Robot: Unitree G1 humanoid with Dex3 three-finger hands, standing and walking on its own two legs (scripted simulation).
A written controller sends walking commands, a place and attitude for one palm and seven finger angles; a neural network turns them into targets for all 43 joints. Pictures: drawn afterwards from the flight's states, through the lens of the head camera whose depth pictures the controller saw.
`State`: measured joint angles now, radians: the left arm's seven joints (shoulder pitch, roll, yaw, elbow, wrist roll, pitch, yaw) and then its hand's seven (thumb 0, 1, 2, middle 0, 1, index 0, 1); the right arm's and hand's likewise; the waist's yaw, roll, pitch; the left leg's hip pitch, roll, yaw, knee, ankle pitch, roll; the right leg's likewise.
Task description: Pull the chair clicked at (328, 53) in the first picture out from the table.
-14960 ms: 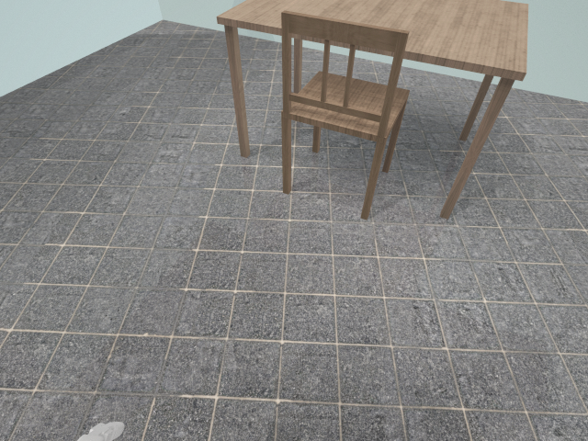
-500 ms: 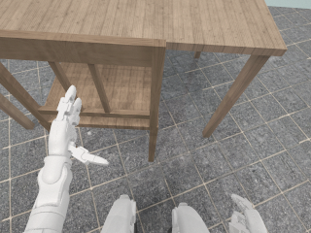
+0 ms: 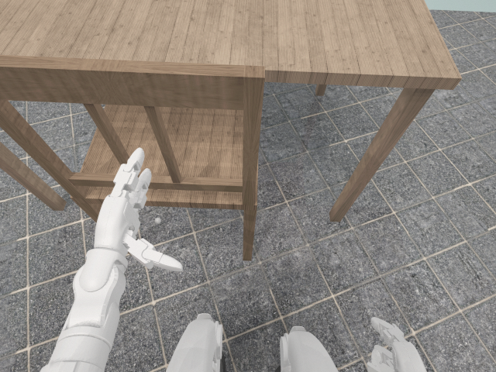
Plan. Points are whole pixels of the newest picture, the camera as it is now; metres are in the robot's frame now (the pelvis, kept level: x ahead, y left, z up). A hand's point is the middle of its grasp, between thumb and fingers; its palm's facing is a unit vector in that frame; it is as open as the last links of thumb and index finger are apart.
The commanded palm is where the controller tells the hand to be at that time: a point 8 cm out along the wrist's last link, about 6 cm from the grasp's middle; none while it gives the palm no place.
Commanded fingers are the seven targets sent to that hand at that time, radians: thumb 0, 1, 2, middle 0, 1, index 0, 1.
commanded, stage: aim the fingers beside a spindle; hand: left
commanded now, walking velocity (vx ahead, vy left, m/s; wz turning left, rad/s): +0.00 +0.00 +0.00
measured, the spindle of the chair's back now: (115, 145) +0.50 +0.26 +0.01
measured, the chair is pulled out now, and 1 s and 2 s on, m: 0.00 0.00 0.00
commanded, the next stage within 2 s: push the fingers through the gap in 1.12 s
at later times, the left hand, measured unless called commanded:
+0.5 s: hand (169, 229) +0.33 +0.13 +0.02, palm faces -0.07 -1.00 -0.01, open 16.9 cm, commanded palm +0.32 +0.21 +0.03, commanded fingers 0.00 -0.50 0.30 -0.06 -0.08 -0.06 -0.08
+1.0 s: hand (148, 208) +0.36 +0.17 +0.04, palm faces +0.01 -1.00 -0.08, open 16.9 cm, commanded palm +0.32 +0.20 +0.02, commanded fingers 0.00 -0.50 0.30 -0.06 -0.08 -0.06 -0.08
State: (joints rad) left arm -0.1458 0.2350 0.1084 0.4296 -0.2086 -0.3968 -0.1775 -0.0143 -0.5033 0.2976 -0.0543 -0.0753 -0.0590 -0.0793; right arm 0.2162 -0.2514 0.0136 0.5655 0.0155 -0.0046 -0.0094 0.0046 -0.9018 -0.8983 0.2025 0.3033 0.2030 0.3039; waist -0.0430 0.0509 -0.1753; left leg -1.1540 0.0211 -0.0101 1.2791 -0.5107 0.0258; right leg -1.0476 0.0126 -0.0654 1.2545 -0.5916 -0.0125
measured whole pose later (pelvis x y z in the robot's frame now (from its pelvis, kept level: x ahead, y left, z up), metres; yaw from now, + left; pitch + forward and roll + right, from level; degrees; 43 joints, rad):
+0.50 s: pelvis +0.00 +0.00 +0.00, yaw +0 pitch +22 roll -2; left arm -0.05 0.18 0.07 0.32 -0.17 -0.45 -0.13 -0.02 -0.50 0.30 -0.06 -0.08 -0.06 -0.08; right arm 0.20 -0.24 0.00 0.56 0.00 -0.03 -0.02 0.00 -0.90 -0.90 0.20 0.30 0.20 0.30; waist -0.05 0.03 -0.16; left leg -1.14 0.03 0.00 1.27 -0.52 0.02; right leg -1.04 0.02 -0.05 1.25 -0.60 -0.01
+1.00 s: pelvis +0.00 +0.00 +0.00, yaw +0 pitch +22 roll -3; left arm -0.16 0.26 0.15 0.41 -0.17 -0.45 -0.11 -0.01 -0.50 0.30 -0.06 -0.08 -0.06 -0.08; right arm 0.20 -0.24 0.01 0.57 0.00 -0.01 0.00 0.00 -0.90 -0.90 0.20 0.30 0.20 0.30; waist -0.05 0.04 -0.18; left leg -1.16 0.02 -0.01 1.29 -0.52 0.02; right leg -1.05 0.02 -0.06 1.27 -0.60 -0.02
